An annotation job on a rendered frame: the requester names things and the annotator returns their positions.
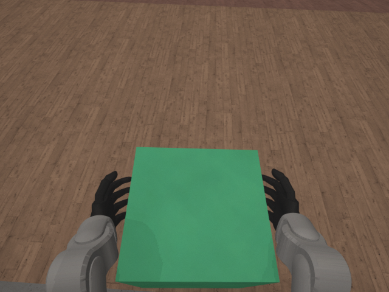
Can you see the left robot hand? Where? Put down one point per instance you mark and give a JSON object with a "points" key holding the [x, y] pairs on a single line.
{"points": [[105, 198]]}

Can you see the robot right forearm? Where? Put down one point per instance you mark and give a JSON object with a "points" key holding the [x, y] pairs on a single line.
{"points": [[314, 266]]}

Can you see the carton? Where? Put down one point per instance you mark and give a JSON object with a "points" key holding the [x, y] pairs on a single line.
{"points": [[196, 218]]}

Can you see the robot left forearm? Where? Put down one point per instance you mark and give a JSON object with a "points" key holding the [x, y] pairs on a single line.
{"points": [[90, 253]]}

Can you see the right robot hand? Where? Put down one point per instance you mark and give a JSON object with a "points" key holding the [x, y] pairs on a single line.
{"points": [[283, 195]]}

